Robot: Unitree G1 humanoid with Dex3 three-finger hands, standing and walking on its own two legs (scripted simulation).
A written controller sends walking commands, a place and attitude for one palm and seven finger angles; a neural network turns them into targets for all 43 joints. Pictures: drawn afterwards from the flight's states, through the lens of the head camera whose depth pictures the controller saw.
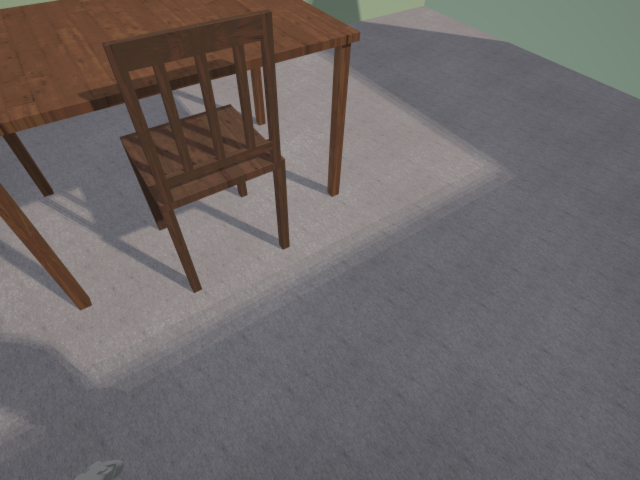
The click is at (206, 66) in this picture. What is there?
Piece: chair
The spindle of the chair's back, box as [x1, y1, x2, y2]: [194, 54, 225, 160]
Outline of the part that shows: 194,56 214,150 218,160 224,158 225,156 205,54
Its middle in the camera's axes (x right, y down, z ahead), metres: -0.29 -0.34 +1.03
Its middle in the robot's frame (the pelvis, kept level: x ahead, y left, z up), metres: +0.98 +0.34 -0.08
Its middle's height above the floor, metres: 0.69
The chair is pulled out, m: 0.00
